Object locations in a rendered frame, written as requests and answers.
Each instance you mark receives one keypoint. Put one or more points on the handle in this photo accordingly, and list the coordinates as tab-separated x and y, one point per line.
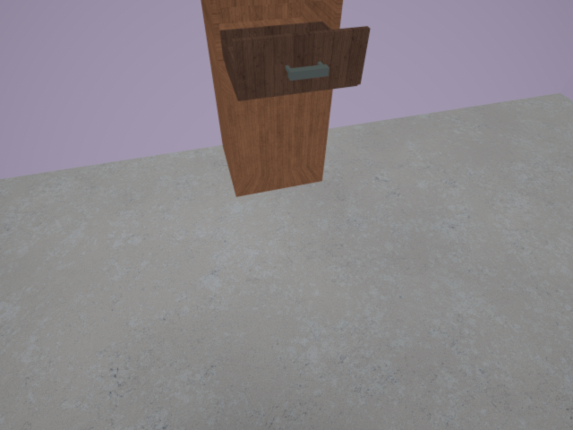
307	72

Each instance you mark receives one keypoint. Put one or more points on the cabinet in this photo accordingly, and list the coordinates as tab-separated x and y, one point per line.
276	142

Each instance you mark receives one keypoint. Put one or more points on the drawer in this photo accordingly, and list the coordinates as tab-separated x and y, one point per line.
256	58

